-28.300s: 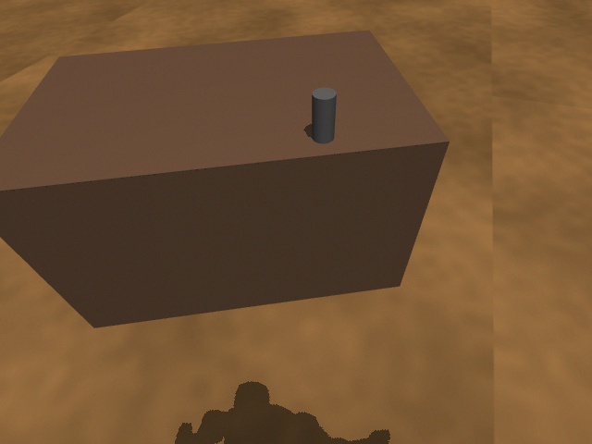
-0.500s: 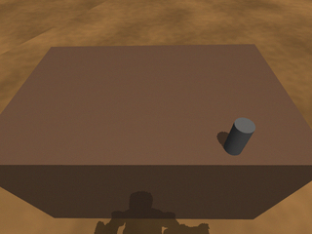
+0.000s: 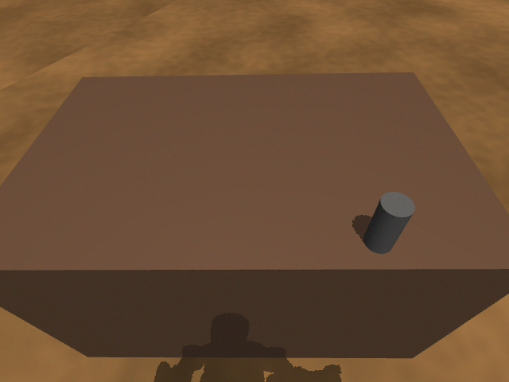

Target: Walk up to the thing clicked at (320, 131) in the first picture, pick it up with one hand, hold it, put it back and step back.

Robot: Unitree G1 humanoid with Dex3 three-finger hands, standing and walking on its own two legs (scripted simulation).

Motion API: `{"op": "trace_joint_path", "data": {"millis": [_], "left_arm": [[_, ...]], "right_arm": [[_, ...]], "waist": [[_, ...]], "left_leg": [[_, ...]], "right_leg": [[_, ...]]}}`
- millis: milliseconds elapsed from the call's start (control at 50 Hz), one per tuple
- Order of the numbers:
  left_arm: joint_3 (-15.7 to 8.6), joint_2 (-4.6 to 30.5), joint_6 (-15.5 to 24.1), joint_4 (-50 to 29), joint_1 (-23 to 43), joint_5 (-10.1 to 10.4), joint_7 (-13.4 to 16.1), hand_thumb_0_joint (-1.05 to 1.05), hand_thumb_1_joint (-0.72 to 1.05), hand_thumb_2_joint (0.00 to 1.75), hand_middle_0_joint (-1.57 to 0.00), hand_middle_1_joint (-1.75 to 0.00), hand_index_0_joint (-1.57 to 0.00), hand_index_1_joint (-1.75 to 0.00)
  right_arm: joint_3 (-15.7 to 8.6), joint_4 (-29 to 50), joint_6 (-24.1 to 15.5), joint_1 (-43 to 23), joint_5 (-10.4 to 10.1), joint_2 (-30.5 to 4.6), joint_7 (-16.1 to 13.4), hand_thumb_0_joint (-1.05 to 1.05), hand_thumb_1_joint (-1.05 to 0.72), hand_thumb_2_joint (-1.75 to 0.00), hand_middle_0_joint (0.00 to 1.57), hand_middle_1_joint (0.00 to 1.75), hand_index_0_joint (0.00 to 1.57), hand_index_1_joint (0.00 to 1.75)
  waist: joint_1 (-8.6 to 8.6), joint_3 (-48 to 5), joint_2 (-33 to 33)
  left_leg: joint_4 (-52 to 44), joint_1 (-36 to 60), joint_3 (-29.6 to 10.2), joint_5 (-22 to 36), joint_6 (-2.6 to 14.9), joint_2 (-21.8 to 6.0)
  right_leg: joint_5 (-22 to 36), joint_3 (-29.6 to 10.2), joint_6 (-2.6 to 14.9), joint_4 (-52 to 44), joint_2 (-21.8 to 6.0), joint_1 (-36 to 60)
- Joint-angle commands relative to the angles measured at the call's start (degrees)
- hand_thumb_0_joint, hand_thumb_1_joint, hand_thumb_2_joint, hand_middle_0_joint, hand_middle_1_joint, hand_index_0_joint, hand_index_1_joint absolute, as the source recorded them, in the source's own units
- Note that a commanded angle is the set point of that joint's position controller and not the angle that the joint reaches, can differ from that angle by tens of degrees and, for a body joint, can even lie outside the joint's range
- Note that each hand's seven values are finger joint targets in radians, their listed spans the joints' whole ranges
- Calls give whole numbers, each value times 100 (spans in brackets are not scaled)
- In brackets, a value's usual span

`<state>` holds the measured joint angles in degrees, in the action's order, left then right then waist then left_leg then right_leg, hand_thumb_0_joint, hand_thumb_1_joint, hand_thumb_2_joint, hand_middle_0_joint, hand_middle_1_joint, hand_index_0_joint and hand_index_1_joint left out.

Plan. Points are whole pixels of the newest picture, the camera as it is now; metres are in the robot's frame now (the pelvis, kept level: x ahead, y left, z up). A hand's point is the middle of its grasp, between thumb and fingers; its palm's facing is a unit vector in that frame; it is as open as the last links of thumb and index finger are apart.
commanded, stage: stand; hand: right
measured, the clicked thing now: (386, 224) +0.41 -0.21 -0.02
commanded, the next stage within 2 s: step back in 0.38 s
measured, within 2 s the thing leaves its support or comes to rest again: neither
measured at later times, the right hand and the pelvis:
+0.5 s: hand out of the picture +0.07 -0.26 -0.16, palm faces -0.01 +0.94 -0.35, open 7.4 cm; pelvis -0.02 +0.00 -0.01, yaw +0 degrees
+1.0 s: hand out of the picture -0.01 -0.27 -0.18, palm faces -0.15 +0.90 -0.40, open 7.4 cm; pelvis -0.11 -0.01 -0.03, yaw +4 degrees
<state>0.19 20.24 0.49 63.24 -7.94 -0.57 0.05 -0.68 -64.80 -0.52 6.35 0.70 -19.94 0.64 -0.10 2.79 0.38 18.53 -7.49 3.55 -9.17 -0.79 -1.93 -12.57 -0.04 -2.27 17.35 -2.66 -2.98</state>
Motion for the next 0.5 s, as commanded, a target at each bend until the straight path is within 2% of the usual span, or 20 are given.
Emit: {"op": "trace_joint_path", "data": {"millis": [0, 60, 180, 340, 360, 400, 440, 480], "left_arm": [[-248, 1203, 103, -292, 142, -4, 63, 0, 90, 90, -20, -30, -20, -30], [-243, 1190, 101, -275, 103, -27, 62, 0, 90, 90, -20, -30, -20, -30], [-254, 1221, 112, -307, 154, -14, 73, 0, 90, 90, -20, -30, -20, -30], [-236, 1200, 97, -286, 120, -18, 67, 0, 90, 90, -20, -30, -20, -30], [-451, 1542, 22, -489, 161, 90, 95, 0, 90, 90, -20, -30, -20, -30], [-447, 1376, -34, -641, 26, 119, 128, 0, 90, 90, -20, -30, -20, -30], [-441, 1232, -106, -807, -24, 103, 130, 0, 90, 90, -20, -30, -20, -30], [-462, 1176, -186, -886, -258, 54, 117, 0, 90, 90, -20, -30, -20, -30]], "right_arm": [[-210, 302, -118, -188, -19, -1213, -102, 0, -90, -90, 20, 30, 20, 30], [-201, 305, -110, -224, -28, -1203, -100, 0, -90, -90, 20, 30, 20, 30], [-208, 309, -114, -162, -23, -1217, -107, 0, -90, -90, 20, 30, 20, 30], [-202, 297, -109, -188, -24, -1198, -105, 0, -90, -90, 20, 30, 20, 30], [-320, 381, -10, -339, -52, -1526, -88, 0, -90, -90, 20, 30, 20, 30], [-364, 490, 45, -173, -117, -1494, -98, 0, -90, -90, 20, 30, 20, 30], [-475, 659, 95, -151, -109, -1673, -103, 0, -90, -90, 20, 30, 20, 30], [-559, 865, 140, -368, -88, -1775, -123, 0, -90, -90, 20, 30, 20, 30]], "waist": [[-19, -404, 10], [-18, -316, 17], [-27, -487, 17], [-26, -340, 36], [16, 157, -66], [-19, -284, -220], [-57, -659, -582], [18, -832, -1000]], "left_leg": [[-167, 414, -537, 1010, 154, -654], [-201, 372, -556, 825, 152, -639], [-127, 459, -532, 1167, 153, -662], [-199, 384, -553, 1012, 144, -658], [276, 109, -714, 1958, 289, -642], [433, 195, -731, 2545, 494, -813], [361, 27, -955, 2541, 846, -1123], [369, -203, -1169, 2286, 1214, -1464]], "right_leg": [[1049, -363, 312, -271, -564, -296], [903, -353, 290, -333, -545, -376], [1238, -355, 294, -256, -575, -219], [1010, -313, 293, -290, -537, -327], [1899, -306, 313, 349, -340, -818], [1839, -117, 366, 861, -195, -736], [1171, 96, 399, 1609, 73, -666], [-2, 113, 432, 2336, 226, -765]]}}
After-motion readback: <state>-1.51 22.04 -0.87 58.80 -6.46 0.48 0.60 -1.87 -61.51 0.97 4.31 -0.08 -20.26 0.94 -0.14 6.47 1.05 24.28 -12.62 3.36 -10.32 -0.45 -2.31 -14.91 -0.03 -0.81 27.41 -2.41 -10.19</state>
